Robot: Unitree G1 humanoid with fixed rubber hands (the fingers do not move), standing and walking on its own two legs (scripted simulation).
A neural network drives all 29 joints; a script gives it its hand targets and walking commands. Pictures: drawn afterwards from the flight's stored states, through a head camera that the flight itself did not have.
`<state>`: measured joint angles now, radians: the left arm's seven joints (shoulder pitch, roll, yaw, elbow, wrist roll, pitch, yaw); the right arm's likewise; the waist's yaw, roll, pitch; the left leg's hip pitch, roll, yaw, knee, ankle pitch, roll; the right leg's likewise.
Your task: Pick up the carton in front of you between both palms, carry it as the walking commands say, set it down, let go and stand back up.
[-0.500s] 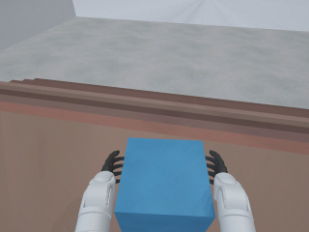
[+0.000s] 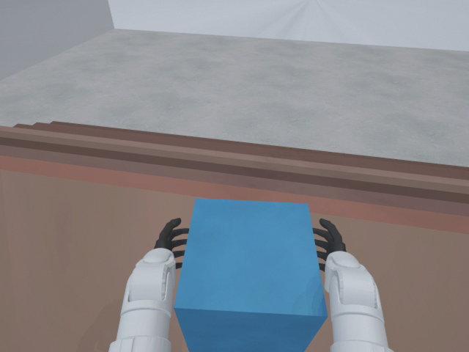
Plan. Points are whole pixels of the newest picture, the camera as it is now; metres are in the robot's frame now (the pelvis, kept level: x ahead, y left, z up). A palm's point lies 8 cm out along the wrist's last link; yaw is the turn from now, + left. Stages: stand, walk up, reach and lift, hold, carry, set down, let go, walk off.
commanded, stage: hold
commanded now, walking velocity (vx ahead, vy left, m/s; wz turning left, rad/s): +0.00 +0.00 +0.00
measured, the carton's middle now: (247, 282) +0.29 +0.00 -0.02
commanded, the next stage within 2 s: carry in 0.80 s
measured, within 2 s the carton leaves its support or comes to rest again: neither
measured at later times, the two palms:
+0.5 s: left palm (166, 256) +0.29 +0.15 +0.05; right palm (335, 258) +0.30 -0.15 +0.05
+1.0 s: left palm (169, 242) +0.31 +0.14 +0.07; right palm (340, 249) +0.31 -0.16 +0.07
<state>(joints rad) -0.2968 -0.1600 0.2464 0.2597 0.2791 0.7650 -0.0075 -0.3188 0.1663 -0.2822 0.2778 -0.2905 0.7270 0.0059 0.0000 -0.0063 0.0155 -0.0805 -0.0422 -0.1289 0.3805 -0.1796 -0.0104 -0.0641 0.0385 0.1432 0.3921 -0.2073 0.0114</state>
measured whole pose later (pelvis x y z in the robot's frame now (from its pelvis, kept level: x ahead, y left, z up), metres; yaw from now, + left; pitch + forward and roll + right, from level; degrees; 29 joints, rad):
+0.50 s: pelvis +0.01 +0.00 +0.00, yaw +0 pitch -6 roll +0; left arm -0.24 -0.15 0.19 0.21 0.26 0.78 0.00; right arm -0.26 0.15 -0.22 0.23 -0.27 0.75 0.00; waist 0.00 -0.01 0.00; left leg -0.04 -0.04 -0.13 0.33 -0.18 -0.01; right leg -0.03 0.04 0.14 0.35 -0.20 0.01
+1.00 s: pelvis +0.02 -0.01 -0.01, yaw -3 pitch +0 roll +0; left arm -0.23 -0.14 0.19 0.03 0.19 0.86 0.02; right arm -0.26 0.15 -0.18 0.06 -0.21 0.82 -0.03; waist 0.02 0.01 -0.08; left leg -0.24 0.01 -0.04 0.48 -0.26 -0.01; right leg -0.25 0.00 0.03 0.53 -0.35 0.00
